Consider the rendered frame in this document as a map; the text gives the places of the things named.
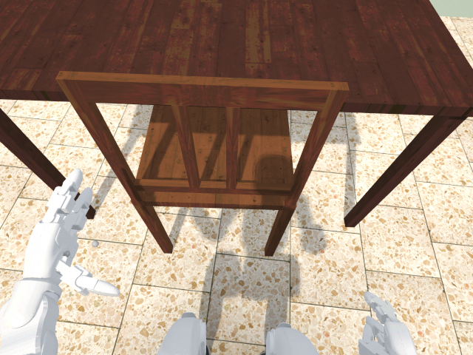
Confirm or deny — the right robot hand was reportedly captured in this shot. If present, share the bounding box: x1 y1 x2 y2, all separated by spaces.
358 291 418 355

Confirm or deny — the left robot shin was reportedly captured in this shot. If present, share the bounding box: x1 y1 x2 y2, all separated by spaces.
181 312 197 318

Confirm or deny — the robot right thigh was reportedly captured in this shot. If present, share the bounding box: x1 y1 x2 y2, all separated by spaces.
266 327 319 355

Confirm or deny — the left robot hand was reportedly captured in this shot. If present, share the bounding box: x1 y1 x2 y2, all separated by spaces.
23 168 120 297

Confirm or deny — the table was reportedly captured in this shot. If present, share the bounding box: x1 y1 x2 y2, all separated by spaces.
0 0 473 227

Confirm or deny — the left robot forearm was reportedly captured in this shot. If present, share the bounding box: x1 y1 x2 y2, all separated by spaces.
0 278 62 355

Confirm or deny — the chair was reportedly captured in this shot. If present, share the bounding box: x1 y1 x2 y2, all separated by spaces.
56 71 350 257

